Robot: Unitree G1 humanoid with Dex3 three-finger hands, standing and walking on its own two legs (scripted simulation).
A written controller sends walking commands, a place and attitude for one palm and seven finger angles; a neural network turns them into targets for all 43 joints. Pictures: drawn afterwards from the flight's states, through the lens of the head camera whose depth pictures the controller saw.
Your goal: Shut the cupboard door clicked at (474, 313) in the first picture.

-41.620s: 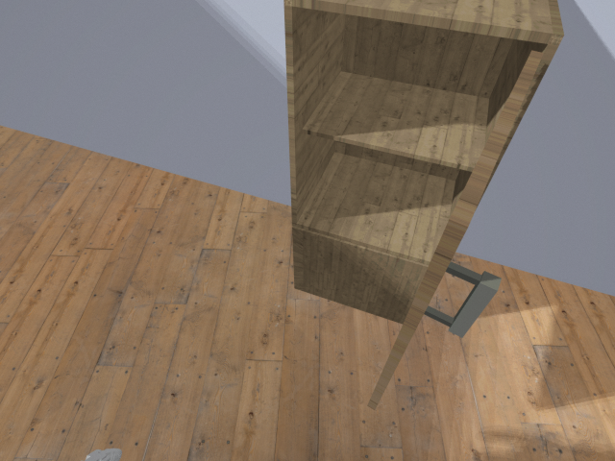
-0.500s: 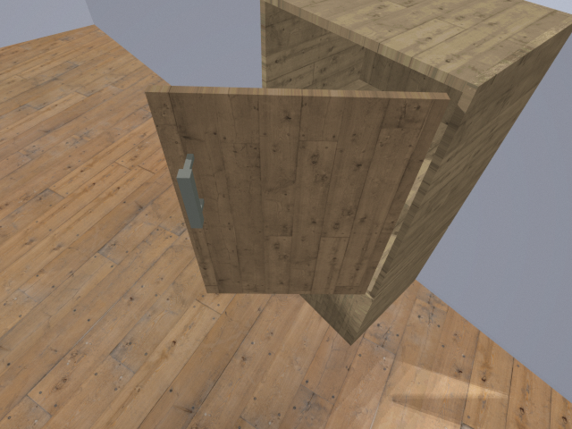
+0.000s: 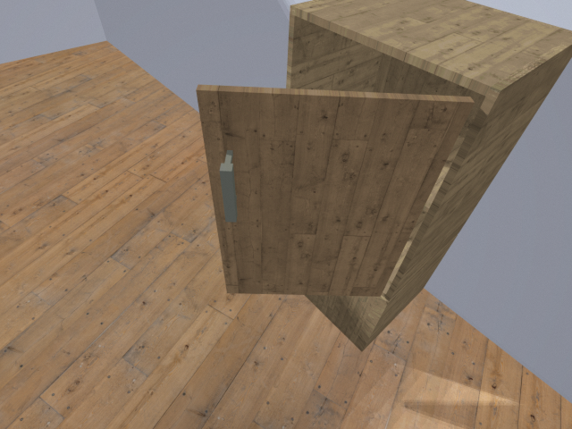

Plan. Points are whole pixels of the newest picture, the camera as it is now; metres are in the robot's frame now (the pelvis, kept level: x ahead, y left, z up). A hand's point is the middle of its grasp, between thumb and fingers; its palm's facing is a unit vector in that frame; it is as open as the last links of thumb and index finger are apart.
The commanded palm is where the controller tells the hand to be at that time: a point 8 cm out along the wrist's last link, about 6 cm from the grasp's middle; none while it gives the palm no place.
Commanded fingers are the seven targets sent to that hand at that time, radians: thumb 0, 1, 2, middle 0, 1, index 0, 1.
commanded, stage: look again from close up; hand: left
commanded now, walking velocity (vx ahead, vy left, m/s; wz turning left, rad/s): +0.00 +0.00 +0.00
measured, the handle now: (230, 186) +0.50 +0.14 +0.05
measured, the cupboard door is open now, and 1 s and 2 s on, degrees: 48 48 48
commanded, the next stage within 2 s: shuffle to correct the standing spot in 0.02 s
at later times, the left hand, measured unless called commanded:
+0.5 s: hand out of the picture -0.02 +0.15 -0.18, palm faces +0.01 -0.99 -0.15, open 7.4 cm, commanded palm none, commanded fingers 0.00 0.90 0.90 -0.20 -0.30 -0.20 -0.30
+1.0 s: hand out of the picture +0.10 +0.11 -0.18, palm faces +0.07 -0.97 -0.23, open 7.3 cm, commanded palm none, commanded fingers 0.00 0.90 0.90 -0.20 -0.30 -0.20 -0.30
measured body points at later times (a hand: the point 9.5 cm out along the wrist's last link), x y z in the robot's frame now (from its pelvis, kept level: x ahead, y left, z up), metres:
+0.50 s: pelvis +0.01 -0.02 +0.00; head +0.02 +0.00 +0.45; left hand -0.02 +0.20 -0.17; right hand +0.01 -0.25 -0.15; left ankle +0.03 +0.08 -0.74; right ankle -0.02 -0.14 -0.74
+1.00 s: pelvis +0.06 -0.09 -0.01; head +0.09 -0.09 +0.44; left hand +0.09 +0.16 -0.16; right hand +0.06 -0.33 -0.17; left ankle +0.03 +0.05 -0.72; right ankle +0.10 -0.20 -0.74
